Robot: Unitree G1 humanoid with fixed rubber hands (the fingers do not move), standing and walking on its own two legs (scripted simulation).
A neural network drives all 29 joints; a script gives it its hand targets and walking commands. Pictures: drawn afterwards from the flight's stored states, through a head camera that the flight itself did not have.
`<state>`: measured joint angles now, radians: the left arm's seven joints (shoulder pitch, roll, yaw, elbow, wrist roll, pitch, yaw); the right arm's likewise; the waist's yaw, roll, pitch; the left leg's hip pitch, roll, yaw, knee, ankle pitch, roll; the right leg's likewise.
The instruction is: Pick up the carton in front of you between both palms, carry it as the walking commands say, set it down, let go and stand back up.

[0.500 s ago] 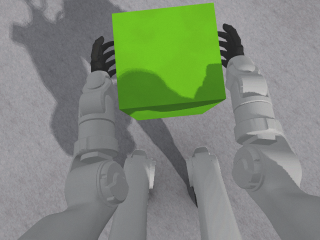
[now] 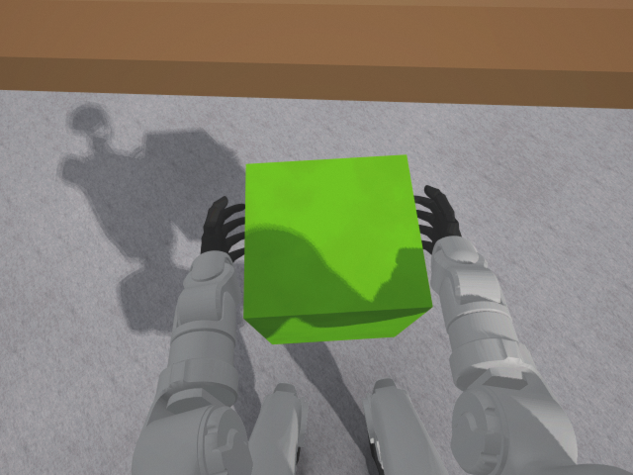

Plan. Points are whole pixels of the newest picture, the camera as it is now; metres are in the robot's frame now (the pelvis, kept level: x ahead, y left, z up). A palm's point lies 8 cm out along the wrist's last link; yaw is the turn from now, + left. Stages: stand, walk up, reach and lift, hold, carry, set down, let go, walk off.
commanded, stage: reach and lift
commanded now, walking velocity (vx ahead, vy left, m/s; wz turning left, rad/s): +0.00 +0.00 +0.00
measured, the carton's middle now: (330, 262) +0.41 +0.00 -0.11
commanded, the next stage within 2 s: hold in 1.64 s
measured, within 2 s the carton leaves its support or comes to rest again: neither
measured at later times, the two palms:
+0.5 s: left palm (169, 236) +0.35 +0.15 +0.12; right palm (492, 225) +0.35 -0.15 +0.11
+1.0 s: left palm (141, 228) +0.34 +0.15 +0.16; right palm (522, 219) +0.33 -0.15 +0.16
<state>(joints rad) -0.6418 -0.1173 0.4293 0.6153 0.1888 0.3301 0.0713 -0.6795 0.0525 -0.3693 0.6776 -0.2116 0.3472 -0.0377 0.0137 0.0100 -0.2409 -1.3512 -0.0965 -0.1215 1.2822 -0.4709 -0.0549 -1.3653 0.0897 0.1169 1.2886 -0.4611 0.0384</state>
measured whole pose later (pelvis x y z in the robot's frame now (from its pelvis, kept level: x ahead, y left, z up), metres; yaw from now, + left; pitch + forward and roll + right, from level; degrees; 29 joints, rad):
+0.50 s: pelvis +0.05 +0.01 +0.12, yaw +0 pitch +9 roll +0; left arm -0.29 -0.16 0.30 0.47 0.21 0.43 0.05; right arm -0.30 0.13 -0.28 0.49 -0.21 0.44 -0.04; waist 0.00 0.01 -0.15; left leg -0.50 -0.06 -0.14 0.66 -0.31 -0.02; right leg -0.51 0.05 0.14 0.65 -0.30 0.02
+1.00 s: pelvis +0.04 +0.01 +0.14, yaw -1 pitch -3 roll +0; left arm -0.34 -0.17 0.32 0.40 0.30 0.61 0.00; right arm -0.33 0.16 -0.31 0.40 -0.30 0.62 0.00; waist 0.00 0.00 -0.01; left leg -0.19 -0.04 -0.14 0.48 -0.23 -0.02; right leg -0.20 0.04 0.14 0.48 -0.22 0.02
